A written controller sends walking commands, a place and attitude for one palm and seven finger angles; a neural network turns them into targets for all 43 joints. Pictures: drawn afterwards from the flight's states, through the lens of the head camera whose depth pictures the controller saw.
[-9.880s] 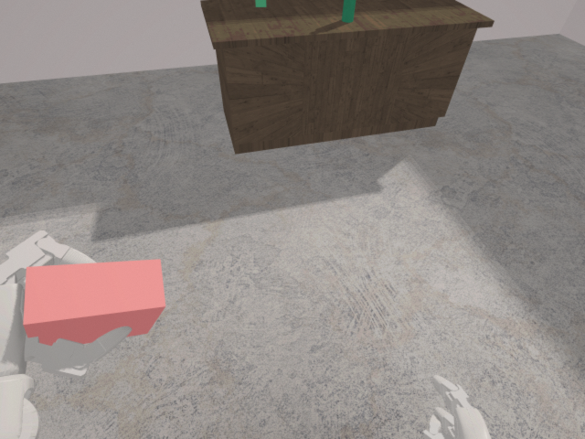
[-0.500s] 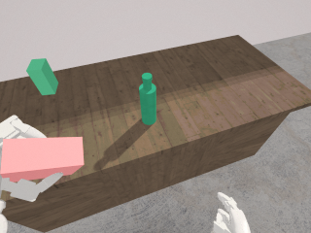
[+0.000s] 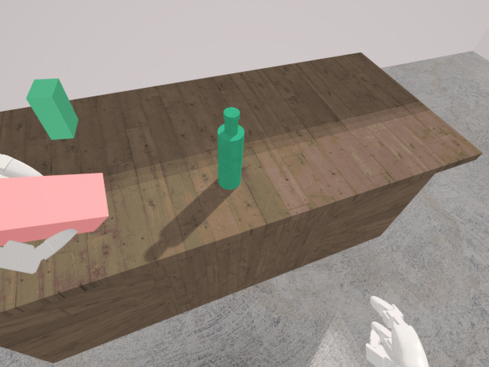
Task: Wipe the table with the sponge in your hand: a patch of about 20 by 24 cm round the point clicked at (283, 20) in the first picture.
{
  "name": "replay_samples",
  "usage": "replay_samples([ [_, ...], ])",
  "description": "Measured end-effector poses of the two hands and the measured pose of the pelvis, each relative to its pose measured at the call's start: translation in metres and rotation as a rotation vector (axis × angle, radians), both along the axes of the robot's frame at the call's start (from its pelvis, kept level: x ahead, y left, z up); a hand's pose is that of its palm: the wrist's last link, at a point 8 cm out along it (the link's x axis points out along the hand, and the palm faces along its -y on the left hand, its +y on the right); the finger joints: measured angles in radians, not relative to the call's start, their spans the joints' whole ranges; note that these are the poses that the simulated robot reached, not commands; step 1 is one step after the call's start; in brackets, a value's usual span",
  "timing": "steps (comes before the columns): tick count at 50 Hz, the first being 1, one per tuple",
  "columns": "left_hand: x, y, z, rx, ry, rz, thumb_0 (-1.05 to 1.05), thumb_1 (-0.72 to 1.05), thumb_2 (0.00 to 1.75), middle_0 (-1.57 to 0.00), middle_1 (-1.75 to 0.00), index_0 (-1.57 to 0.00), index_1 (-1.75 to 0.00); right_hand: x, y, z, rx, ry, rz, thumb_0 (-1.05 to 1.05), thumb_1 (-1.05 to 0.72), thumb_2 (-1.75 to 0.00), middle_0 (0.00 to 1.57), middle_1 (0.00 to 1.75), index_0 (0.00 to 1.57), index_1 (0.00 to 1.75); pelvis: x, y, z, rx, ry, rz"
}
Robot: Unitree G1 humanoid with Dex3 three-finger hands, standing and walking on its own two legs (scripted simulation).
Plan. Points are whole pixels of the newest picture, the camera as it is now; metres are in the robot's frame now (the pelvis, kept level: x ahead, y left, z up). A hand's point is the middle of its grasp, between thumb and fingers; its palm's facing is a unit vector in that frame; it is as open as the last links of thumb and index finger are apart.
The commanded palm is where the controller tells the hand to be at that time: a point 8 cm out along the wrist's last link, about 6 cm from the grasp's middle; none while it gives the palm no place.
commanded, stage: come to a stop and stand still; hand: left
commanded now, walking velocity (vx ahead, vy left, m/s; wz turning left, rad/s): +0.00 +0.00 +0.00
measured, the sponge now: (62, 208) +0.26 +0.25 +0.16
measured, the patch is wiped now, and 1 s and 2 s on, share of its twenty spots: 0.00 0.00 0.00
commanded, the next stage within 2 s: look again from close up in 0.62 s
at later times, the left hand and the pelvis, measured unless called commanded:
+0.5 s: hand out of the picture +0.22 +0.30 +0.16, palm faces +0.43 -0.85 -0.32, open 9.6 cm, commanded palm +0.15 +0.33 +0.18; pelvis +0.00 +0.05 +0.00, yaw +1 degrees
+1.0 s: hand (12, 239) +0.22 +0.29 +0.16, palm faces +0.42 -0.84 -0.34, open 9.6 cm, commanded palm +0.16 +0.32 +0.18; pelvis +0.01 +0.03 +0.00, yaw +2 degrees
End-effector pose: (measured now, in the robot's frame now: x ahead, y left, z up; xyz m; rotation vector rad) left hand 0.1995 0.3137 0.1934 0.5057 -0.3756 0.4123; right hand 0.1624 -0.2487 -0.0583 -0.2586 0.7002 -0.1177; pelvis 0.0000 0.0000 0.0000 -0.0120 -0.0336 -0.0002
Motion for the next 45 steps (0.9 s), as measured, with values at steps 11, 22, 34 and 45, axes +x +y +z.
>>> replay_samples([
  [11, -0.032, 0.015, -0.045, -0.060, 0.140, -0.064, 0.00, -0.44, 1.00, -0.81, -1.33, -0.79, -1.34, -0.019, 0.070, -0.003, 0.016, 0.005, 0.058, 0.02, -0.90, -0.90, 0.20, 0.30, 0.20, 0.30, -0.011, 0.030, -0.002, -0.008, -0.031, 0.011],
  [22, -0.030, 0.030, -0.013, -0.081, -0.038, -0.022, 0.00, -0.44, 1.00, -0.81, -1.34, -0.79, -1.34, 0.006, 0.113, 0.001, 0.078, -0.044, 0.151, 0.02, -0.90, -0.90, 0.20, 0.30, 0.20, 0.30, -0.006, 0.048, 0.001, -0.019, -0.025, 0.016],
  [34, -0.020, 0.029, -0.029, -0.083, 0.066, -0.040, 0.00, -0.44, 1.00, -0.81, -1.34, -0.79, -1.35, 0.019, 0.086, 0.010, 0.005, -0.029, 0.097, 0.02, -0.90, -0.90, 0.20, 0.30, 0.20, 0.30, 0.004, 0.045, 0.004, -0.019, -0.016, 0.023],
  [45, -0.022, 0.020, -0.022, -0.074, 0.056, -0.028, 0.00, -0.44, 1.00, -0.80, -1.34, -0.79, -1.35, 0.023, 0.070, 0.008, 0.004, -0.013, 0.073, 0.02, -0.90, -0.90, 0.20, 0.30, 0.20, 0.30, 0.009, 0.036, 0.004, -0.020, -0.012, 0.032],
])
